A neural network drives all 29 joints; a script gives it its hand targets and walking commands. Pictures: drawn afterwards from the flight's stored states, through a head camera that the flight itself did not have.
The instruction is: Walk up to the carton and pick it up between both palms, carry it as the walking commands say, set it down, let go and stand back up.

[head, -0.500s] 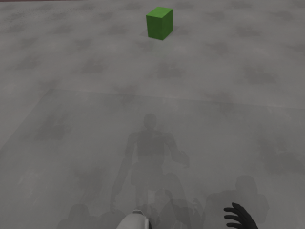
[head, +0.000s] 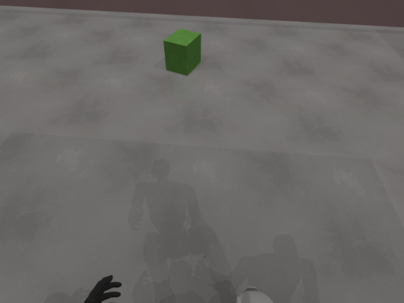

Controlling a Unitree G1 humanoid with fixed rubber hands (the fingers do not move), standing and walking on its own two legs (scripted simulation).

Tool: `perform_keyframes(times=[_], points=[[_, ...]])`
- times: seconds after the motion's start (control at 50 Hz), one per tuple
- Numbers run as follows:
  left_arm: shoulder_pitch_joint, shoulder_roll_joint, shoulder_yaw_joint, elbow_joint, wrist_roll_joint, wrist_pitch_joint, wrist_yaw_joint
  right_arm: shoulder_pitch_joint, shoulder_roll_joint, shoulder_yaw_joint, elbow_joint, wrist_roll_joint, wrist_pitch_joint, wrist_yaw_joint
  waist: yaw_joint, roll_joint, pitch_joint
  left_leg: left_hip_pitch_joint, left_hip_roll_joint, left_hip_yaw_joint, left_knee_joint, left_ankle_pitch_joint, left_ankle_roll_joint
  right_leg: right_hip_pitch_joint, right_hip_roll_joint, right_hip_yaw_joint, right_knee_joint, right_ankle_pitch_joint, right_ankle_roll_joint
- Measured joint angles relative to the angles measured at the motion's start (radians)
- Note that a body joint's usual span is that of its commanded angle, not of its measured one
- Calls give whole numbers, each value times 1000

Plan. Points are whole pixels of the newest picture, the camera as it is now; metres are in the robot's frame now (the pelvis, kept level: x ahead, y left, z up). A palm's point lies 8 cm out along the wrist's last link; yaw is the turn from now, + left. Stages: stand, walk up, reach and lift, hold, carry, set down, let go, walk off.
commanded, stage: walk up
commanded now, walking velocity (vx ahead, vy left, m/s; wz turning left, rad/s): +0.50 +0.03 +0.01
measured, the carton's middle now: (183, 52) +2.34 +0.06 -0.64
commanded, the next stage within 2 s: none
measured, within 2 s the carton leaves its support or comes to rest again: neither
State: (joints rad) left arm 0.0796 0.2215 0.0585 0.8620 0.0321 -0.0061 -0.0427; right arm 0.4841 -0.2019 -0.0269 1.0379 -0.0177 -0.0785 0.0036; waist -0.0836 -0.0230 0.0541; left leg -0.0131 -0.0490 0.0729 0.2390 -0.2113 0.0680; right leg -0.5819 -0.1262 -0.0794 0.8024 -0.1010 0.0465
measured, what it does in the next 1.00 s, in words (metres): walks ahead: right foot, then left foot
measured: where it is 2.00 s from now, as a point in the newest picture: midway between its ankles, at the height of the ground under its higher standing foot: (179, 180)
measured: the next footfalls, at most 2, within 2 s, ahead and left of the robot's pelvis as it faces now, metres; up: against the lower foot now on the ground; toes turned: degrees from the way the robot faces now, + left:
right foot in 0.20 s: +0.25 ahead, -0.15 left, +0.00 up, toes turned -7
left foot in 0.72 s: +0.50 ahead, +0.17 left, +0.00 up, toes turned +8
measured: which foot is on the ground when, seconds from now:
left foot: down 0.00-0.20, up 0.22-0.70, down 0.72-1.00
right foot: up 0.00-0.18, down 0.20-0.72, up 0.74-1.00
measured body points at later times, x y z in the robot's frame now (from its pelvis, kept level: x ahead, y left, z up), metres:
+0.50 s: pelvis +0.25 -0.03 +0.00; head +0.28 -0.07 +0.45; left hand +0.17 +0.22 -0.12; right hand +0.34 -0.28 -0.16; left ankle +0.33 +0.16 -0.67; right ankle +0.21 -0.14 -0.75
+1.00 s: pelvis +0.48 +0.07 +0.00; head +0.50 +0.10 +0.45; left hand +0.59 +0.32 -0.15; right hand +0.44 -0.19 -0.13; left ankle +0.47 +0.17 -0.75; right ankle +0.56 -0.10 -0.67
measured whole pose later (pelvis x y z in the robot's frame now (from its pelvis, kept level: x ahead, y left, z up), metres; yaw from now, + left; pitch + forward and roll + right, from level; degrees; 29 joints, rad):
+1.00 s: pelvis +0.48 +0.07 +0.00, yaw +1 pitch +0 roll -1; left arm 0.16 0.26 0.08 0.94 0.03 0.00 -0.04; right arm 0.40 -0.22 -0.04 1.04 -0.02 -0.09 0.01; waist -0.06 -0.05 0.04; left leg -0.12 0.04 0.11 0.32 -0.20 0.02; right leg -0.59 -0.13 -0.08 0.98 -0.14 0.04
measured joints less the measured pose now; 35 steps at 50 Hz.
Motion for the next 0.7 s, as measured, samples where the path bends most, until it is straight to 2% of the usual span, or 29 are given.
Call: perform_keyframes(times=[0.12,0.18,0.2,0.24,0.28,0.34,0.44,0.56,0.66,0.7], points=[[-77,-22,-13,-23,-11,-13,-1,15,20,10,5,-3,-1,-6,-32,21,-11,89,22,-7,-8,-93,-31,64,39,-19,-137,-42,-12],[-103,-32,-18,-38,-12,-36,9,22,19,6,22,3,3,-10,-28,41,-18,85,47,-12,87,-189,-54,140,71,-45,-238,-75,-29],[-103,-31,-18,-40,-7,-49,18,29,21,3,27,5,5,-9,-20,39,-24,45,52,-13,194,-236,-57,169,72,-50,-271,-52,-43],[-71,-27,-14,-21,1,-67,36,3,12,-7,25,9,15,-7,4,55,-21,-112,50,-54,562,-271,-57,155,77,-57,-205,-83,-79],[6,-15,-6,23,2,-67,46,-39,-6,-21,7,5,21,-3,23,61,-22,-250,49,-73,837,-217,-60,192,78,-54,-206,-131,-92],[135,-4,6,95,-2,-64,49,-116,-35,-38,-26,-6,31,12,59,69,-19,-399,97,-70,968,-91,-79,286,79,-44,-283,-135,-72],[323,-17,5,159,-9,-73,47,-236,-68,-44,-63,-20,65,41,119,70,-12,-561,152,-76,871,51,-103,412,61,-26,-389,-150,-63],[445,-48,-1,167,-10,-73,53,-358,-49,-21,-99,-19,77,69,181,60,1,-587,160,-24,535,177,-119,531,27,-24,-486,-172,-17],[467,-43,0,162,-2,-69,62,-450,-15,-3,-138,-12,67,78,221,43,-2,-507,140,26,319,135,-104,608,1,-26,-527,-220,37],[471,-30,-6,163,-2,-65,57,-471,-9,1,-152,-11,47,66,219,33,-9,-440,131,50,253,83,-94,602,-16,-26,-452,-285,51]])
